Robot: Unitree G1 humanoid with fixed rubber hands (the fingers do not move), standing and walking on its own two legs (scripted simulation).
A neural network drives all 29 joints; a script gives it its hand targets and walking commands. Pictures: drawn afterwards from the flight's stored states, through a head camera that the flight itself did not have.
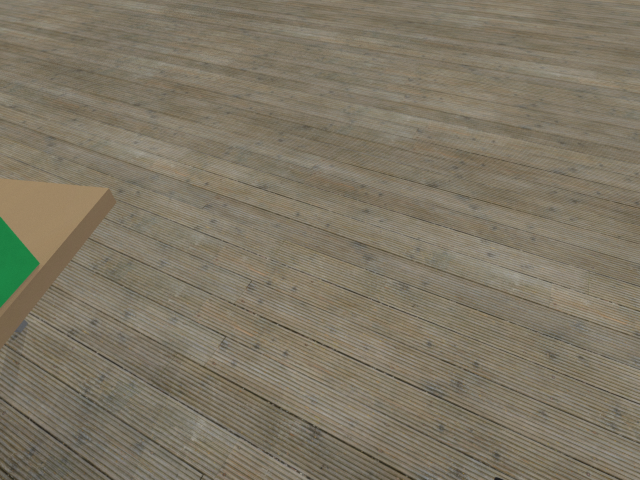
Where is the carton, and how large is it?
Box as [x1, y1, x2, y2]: [0, 217, 39, 306]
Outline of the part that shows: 0,217 0,306 39,263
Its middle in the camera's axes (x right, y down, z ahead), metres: -0.65 +0.03 +0.59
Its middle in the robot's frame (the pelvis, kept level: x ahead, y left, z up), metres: +0.46 +0.66 +0.05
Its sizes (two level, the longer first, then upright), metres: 0.210 0.200 0.250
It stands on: a table, 0.68 m high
